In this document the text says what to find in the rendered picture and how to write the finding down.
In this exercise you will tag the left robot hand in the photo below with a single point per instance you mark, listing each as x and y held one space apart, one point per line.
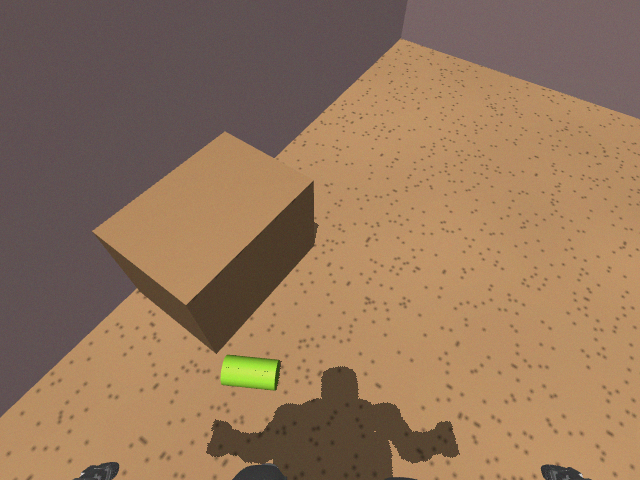
104 471

